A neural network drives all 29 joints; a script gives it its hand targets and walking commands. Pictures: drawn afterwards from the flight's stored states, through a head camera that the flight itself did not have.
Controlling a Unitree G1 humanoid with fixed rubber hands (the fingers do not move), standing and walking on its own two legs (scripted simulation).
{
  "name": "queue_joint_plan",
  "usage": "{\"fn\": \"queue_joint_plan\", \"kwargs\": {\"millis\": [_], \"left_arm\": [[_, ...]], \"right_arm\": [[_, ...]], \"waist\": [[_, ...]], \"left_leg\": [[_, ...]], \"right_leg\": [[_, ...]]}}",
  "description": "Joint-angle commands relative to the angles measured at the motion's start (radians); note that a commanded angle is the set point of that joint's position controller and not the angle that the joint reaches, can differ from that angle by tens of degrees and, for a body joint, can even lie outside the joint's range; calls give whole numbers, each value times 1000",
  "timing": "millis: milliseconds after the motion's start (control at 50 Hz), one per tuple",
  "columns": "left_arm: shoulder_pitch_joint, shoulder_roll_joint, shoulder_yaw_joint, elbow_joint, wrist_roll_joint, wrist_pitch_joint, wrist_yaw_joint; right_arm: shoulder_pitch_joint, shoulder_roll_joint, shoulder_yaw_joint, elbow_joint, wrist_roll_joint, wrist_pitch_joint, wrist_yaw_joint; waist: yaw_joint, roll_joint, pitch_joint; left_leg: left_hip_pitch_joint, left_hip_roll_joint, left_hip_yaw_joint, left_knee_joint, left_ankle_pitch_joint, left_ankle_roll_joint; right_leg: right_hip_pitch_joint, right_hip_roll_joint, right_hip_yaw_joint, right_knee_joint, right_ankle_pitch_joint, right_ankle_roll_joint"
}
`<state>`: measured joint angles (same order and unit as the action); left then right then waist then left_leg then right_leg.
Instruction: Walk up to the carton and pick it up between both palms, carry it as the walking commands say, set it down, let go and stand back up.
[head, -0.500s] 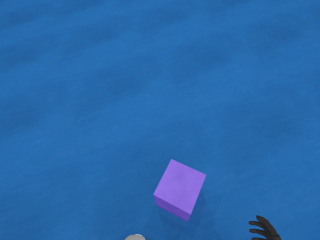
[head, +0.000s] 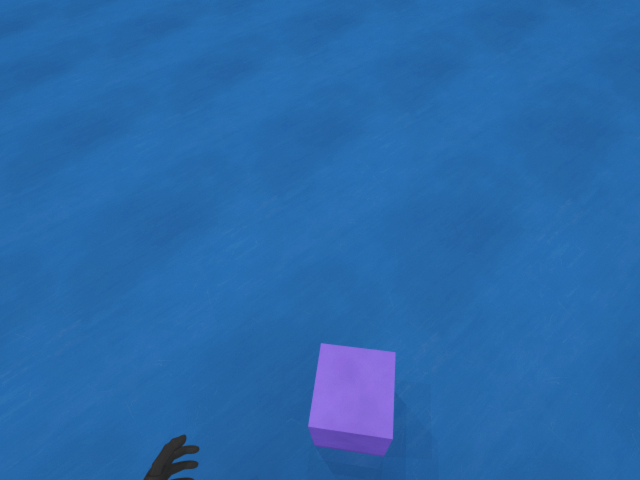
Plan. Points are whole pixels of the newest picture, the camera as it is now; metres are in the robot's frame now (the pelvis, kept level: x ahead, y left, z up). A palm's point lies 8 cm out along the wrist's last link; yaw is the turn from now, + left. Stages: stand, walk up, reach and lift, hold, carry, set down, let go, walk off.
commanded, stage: walk up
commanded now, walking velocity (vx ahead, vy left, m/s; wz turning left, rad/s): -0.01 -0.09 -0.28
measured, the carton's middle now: (353, 401) +0.39 -0.04 -0.65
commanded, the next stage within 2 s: none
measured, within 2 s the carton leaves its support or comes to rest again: neither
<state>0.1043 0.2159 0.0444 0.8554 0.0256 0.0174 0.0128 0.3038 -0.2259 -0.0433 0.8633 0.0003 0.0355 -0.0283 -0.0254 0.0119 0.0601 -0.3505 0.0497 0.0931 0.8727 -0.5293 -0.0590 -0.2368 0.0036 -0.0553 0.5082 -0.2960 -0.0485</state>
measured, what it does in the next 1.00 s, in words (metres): steps on the spot: left foot, then right foot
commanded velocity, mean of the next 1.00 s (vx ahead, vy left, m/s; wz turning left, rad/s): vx -0.01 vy -0.05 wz -0.12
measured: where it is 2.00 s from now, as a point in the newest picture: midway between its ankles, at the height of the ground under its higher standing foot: outside the picture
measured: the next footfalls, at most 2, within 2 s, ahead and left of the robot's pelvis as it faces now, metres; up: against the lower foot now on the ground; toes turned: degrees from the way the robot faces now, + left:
left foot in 0.12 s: +0.05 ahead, +0.18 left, +0.00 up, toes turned +7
right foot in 0.42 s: +0.00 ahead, -0.11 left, +0.00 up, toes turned -10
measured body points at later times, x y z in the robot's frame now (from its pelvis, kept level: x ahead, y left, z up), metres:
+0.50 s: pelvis -0.02 -0.03 +0.00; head +0.00 -0.05 +0.45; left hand +0.10 +0.21 -0.13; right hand -0.01 -0.32 -0.15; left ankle +0.00 +0.15 -0.71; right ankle -0.04 -0.16 -0.74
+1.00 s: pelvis -0.01 -0.04 +0.00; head +0.00 -0.04 +0.45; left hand +0.05 +0.20 -0.15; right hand +0.01 -0.31 -0.14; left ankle -0.01 +0.08 -0.74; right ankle -0.03 -0.16 -0.74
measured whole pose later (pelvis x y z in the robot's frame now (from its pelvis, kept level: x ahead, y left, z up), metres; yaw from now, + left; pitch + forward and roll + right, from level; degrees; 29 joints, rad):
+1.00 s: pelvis -0.01 -0.04 +0.00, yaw -6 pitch +0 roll +0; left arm 0.25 0.19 0.05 1.03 0.03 0.00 0.02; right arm 0.24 -0.22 -0.06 0.98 -0.01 0.02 -0.04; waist 0.01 -0.01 0.03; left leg -0.20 0.06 0.13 0.46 -0.25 -0.01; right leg -0.20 -0.02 -0.01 0.47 -0.27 0.01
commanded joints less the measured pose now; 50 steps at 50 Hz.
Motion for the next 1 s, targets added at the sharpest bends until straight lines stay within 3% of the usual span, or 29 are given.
{"fn": "queue_joint_plan", "kwargs": {"millis": [0, 20, 40, 60, 80, 100, 120, 140, 180, 220, 280, 320, 360, 380, 400, 420, 440, 480, 500, 560, 600, 640, 660, 680, 700, 720, 760, 860, 980], "left_arm": [[-17, 175, 36, -19, 9, 22, -10], [-41, 178, 32, -21, 17, 37, -26], [-57, 173, 26, -23, 17, 45, -35], [-72, 168, 23, -29, 14, 49, -38], [-65, 130, 23, -40, 13, 50, -37], [-32, 67, 20, -65, 24, 48, -32], [20, 88, 28, -76, 22, 74, -24], [9, 105, 33, -76, 17, 84, -30], [-1, 122, 48, -58, 7, 77, -53], [12, 120, 43, -44, -4, 74, -73], [-16, 99, 31, -52, -7, 73, -79], [11, 92, 23, -48, -11, 62, -69], [117, 83, 18, 0, -6, 37, -48], [145, 99, 25, 21, 8, 17, -37], [176, 169, 37, 17, 17, -4, -35], [154, 280, 54, -10, 10, -11, -31], [139, 256, 50, 9, 7, -13, -27], [8, 149, 13, -8, 5, -18, -19], [-4, 124, 2, 2, 1, -23, -11], [64, 136, 4, 45, 1, -33, -5], [85, 145, 8, 70, -3, -28, -2], [110, 133, 13, 93, -7, -21, 0], [125, 93, 7, 99, -9, -21, 2], [145, 62, 0, 96, -12, -20, 4], [117, 54, 1, 95, -14, -12, 4], [117, 56, 2, 99, -11, -7, 2], [137, 66, 7, 119, -7, -7, -2], [158, 81, 19, 137, -3, -21, 6], [173, 108, 30, 145, 8, -31, 18]], "right_arm": [[43, -126, -32, -40, 6, -8, -8], [87, -142, -38, -22, 7, -1, -19], [135, -138, -42, -4, 5, 3, -30], [208, -126, -44, 19, -1, 3, -37], [267, -155, -53, 29, -15, -2, -40], [278, -233, -66, 2, -35, -10, -41], [245, -277, -66, -32, -36, -12, -44], [165, -288, -70, -45, -38, -11, -46], [-17, -241, -70, -75, -24, -14, -40], [-38, -207, -64, -61, -30, -20, -35], [41, -245, -78, -23, -42, -21, -35], [34, -250, -75, -18, -45, -19, -22], [-2, -228, -64, -15, -30, -9, -1], [54, -159, -39, 1, -20, -3, 13], [72, -78, -11, -19, -26, 0, 18], [36, -65, -13, -71, -22, 12, 12], [-26, -124, -19, -66, -21, 27, 8], [18, -107, -10, -15, -4, 20, 23], [42, -97, -5, 6, -3, 13, 29], [6, -96, 0, 6, -9, -2, 25], [-5, -79, 6, 15, -8, -8, 18], [27, -77, 1, 41, -17, -21, 9], [44, -95, -7, 49, -25, -31, 4], [10, -148, -23, 38, -22, -40, 2], [4, -168, -35, 50, -14, -37, 4], [-12, -145, -32, 51, -18, -34, 4], [-49, -119, -31, 45, -17, -25, -4], [-29, -92, -33, 70, -12, -25, -17], [-4, -64, -23, 104, -18, -13, -14]], "waist": [[16, -256, -79], [9, -255, -74], [-18, -204, -74], [-59, -150, -91], [-86, 14, -102], [-65, 311, -88], [-75, 289, -109], [-50, 240, -75], [18, 189, -34], [36, 220, -27], [-1, 243, -26], [-12, 275, -37], [28, 257, -58], [32, 137, -94], [40, -104, -82], [54, -308, -72], [67, -280, -25], [1, -240, -4], [-8, -248, -21], [18, -221, -55], [22, -215, -59], [15, -180, -63], [14, -112, -78], [40, 29, -62], [27, 124, -50], [27, 143, -48], [31, 126, -24], [22, 17, -39], [29, -90, -47]], "left_leg": [[-35, 54, -16, -69, 65, -16], [30, 41, 23, -160, 135, -9], [120, 22, 71, -257, 226, -5], [244, 21, 101, -371, 340, 0], [375, 131, -7, -480, 426, 20], [395, 445, -366, -554, 675, 104], [233, 565, -462, -595, 802, 267], [141, 557, -452, -614, 728, 302], [51, 408, -243, -613, 449, 206], [70, 311, -119, -594, 444, 148], [136, 330, -87, -575, 528, 163], [122, 299, -59, -554, 490, 149], [94, 242, -14, -462, 453, 107], [29, 178, 30, -363, 335, 74], [-70, 109, 31, -226, 71, 33], [-144, 50, -1, -127, -99, 10], [-101, 79, -82, -74, -52, 21], [-15, 58, -91, -86, 94, 33], [-2, 41, -79, -110, 139, 36], [25, 6, -47, -204, 132, 43], [88, -10, -17, -341, 207, 50], [201, 16, -4, -514, 389, 54], [282, 91, -56, -533, 471, 59], [293, 155, -115, -529, 540, 74], [205, 183, -146, -543, 491, 108], [184, 187, -154, -567, 430, 118], [167, 168, -124, -570, 372, 109], [176, 109, -47, -495, 423, 80], [161, 48, 0, -443, 363, 48]], "right_leg": [[106, -169, 104, -112, 666, -111], [72, -129, 74, -77, 637, -97], [12, -100, 50, -30, 576, -82], [-89, -75, 31, 24, 431, -56], [-244, -17, -4, 165, 231, -3], [-450, 54, 1, 395, -298, 60], [-349, 14, 69, 600, -375, 103], [-313, -10, 116, 709, -317, 108], [-238, -38, 147, 667, -150, 99], [-196, -26, 96, 533, -90, 108], [-173, -30, 51, 368, -114, 109], [-79, -21, 13, 213, -121, 97], [76, 18, -55, -64, 28, 96], [191, -20, -10, -175, 38, 101], [207, -210, 195, -268, 84, 91], [90, -426, 472, -329, 145, -35], [14, -396, 443, -339, 88, -88], [-24, -261, 254, -308, 116, -54], [19, -226, 182, -287, 202, -43], [93, -230, 150, -217, 398, -65], [89, -225, 140, -179, 367, -66], [44, -208, 149, -159, 311, -21], [-14, -183, 145, -143, 246, 10], [-67, -101, 99, -111, 172, 44], [-22, -59, 29, -77, 56, 61], [-6, -52, 12, -45, 26, 64], [-13, -57, 20, -46, 60, 60], [5, -104, 80, -80, 245, 43], [20, -204, 230, -172, 294, 2]]}}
